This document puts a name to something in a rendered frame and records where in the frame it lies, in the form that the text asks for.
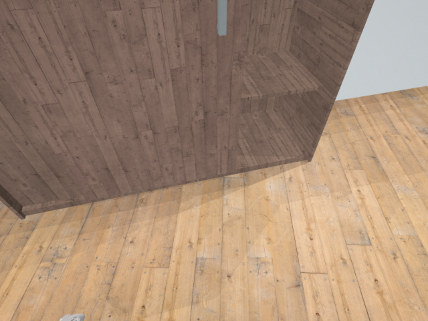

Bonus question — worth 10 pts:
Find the wardrobe door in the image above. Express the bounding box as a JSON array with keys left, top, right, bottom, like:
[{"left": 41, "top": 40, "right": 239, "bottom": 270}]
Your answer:
[
  {"left": 0, "top": 72, "right": 83, "bottom": 207},
  {"left": 0, "top": 0, "right": 249, "bottom": 201}
]

